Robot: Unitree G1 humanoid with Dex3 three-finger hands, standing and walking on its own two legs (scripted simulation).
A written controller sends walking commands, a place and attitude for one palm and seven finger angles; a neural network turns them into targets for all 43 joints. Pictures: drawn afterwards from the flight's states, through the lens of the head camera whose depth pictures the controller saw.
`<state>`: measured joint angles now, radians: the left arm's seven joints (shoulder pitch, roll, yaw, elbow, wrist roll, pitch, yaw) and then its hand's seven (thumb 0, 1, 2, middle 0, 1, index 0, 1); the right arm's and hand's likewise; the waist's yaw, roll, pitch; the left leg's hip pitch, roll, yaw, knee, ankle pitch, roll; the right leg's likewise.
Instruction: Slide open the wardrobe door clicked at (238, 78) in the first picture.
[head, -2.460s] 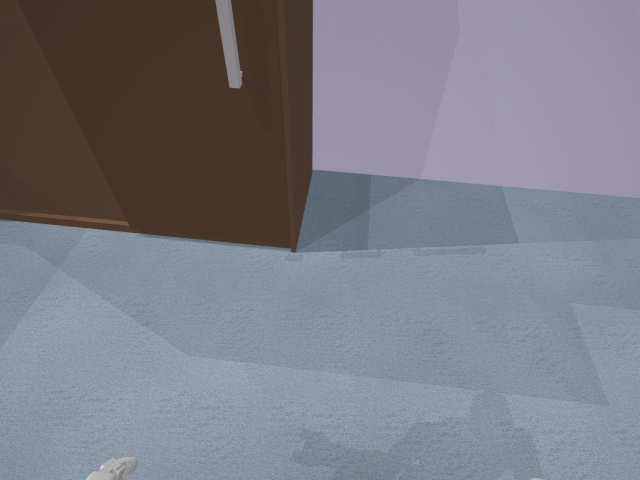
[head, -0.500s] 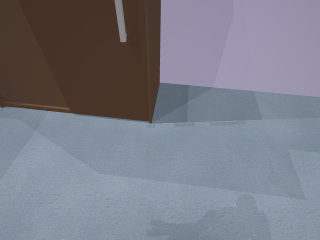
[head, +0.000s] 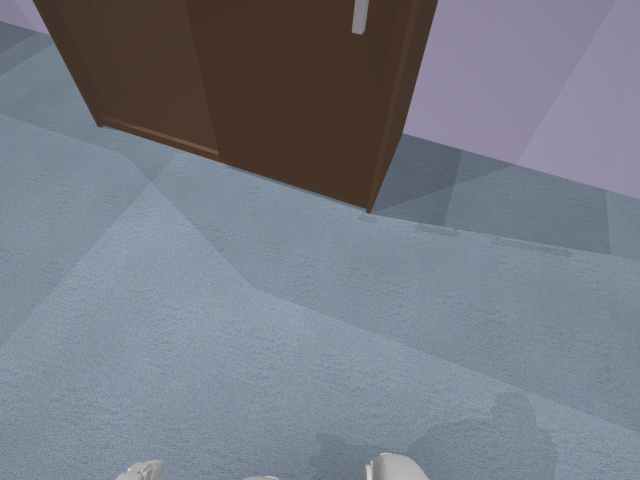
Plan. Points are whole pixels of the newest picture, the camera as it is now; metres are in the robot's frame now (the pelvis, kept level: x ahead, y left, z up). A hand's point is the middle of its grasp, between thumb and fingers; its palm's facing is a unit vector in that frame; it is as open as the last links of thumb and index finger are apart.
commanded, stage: walk to a spot facing it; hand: right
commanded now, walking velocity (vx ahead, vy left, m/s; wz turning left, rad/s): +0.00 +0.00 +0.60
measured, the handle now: out of the picture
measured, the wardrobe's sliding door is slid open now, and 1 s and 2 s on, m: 0.00 0.00 0.00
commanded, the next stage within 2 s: turn to face it in 1.84 s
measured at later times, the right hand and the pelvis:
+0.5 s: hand out of the picture +0.13 -0.28 -0.16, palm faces -0.24 +0.95 -0.19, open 7.4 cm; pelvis +0.00 -0.08 +0.01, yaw +18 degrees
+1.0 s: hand (321, 341) +0.35 +0.00 -0.18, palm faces -0.60 +0.78 -0.14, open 7.4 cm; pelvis +0.13 +0.06 -0.02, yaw +35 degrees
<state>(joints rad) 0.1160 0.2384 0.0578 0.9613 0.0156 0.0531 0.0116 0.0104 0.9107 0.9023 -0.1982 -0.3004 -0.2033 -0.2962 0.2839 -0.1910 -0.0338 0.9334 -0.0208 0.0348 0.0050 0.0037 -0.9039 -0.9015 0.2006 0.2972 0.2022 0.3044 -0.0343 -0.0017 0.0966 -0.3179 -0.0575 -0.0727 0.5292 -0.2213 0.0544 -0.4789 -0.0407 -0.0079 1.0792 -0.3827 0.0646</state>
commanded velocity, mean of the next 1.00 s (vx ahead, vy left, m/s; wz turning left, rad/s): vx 0.26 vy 0.00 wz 0.53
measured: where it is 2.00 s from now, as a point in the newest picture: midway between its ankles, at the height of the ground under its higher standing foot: (229, 375)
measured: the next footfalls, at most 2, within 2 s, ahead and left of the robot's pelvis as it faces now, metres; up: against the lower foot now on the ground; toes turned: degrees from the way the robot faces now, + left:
right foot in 0.26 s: +0.02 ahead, -0.16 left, +0.00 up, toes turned +9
left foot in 0.92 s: +0.16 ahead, +0.18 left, +0.00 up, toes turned +41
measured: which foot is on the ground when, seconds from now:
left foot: down 0.00-0.26, up 0.28-0.90, down 0.92-1.00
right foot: up 0.00-0.24, down 0.26-0.90, up 0.92-1.00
